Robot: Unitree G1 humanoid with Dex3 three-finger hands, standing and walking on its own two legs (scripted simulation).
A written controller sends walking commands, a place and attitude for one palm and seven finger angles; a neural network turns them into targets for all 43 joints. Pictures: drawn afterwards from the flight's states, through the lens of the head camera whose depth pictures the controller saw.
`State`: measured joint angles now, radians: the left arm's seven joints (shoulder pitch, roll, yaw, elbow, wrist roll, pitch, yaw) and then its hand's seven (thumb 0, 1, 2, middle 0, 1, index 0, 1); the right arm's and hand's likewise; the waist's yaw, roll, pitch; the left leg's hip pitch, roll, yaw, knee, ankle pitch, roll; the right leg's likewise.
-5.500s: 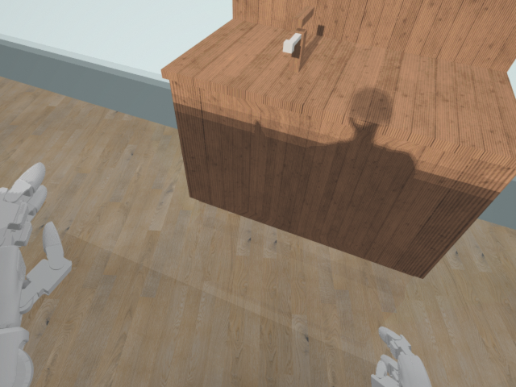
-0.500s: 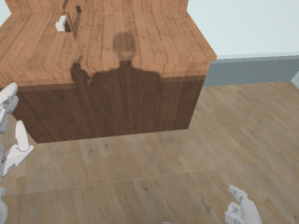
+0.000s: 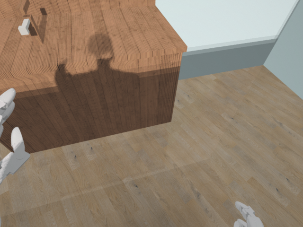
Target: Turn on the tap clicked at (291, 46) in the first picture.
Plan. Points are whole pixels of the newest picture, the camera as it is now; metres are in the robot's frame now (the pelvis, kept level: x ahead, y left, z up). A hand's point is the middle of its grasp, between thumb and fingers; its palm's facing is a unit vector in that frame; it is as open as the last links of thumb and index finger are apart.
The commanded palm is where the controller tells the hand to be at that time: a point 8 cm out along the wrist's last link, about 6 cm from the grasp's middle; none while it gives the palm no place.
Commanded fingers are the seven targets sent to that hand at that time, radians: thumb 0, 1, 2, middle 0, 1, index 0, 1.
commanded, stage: take the last steps up to it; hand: left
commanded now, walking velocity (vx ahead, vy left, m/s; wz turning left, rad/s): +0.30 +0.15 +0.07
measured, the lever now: (23, 30) +0.81 +0.55 +0.11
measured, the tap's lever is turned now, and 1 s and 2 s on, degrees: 0 0 0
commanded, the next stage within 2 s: come to a stop and stand still in 1.98 s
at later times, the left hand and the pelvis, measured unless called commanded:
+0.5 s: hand (7, 139) +0.25 +0.28 +0.17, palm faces +0.42 -0.79 -0.45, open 7.4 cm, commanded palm +0.20 +0.32 +0.18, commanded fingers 0.00 0.90 0.90 -0.20 -0.30 -0.20 -0.30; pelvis +0.05 +0.04 +0.00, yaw +2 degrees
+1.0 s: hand (9, 100) +0.35 +0.34 +0.17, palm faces +0.42 -0.79 -0.45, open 7.4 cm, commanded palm +0.30 +0.38 +0.18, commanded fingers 0.00 0.90 0.90 -0.20 -0.30 -0.20 -0.30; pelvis +0.14 +0.09 +0.00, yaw +1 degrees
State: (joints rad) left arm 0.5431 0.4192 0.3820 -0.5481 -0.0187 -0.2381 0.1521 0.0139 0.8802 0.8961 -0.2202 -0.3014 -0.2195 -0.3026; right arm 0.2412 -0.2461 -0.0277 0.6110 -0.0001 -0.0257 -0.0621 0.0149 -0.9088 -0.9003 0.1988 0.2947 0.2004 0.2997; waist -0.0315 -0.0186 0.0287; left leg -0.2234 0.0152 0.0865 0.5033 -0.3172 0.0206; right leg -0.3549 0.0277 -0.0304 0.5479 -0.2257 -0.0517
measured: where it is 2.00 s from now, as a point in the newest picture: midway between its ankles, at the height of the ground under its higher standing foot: (116, 210)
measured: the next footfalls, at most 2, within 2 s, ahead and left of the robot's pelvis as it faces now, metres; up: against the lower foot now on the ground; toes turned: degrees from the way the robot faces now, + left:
left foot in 0.52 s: +0.15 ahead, +0.18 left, +0.00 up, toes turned +11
right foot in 0.86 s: +0.19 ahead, -0.01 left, +0.00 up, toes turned -9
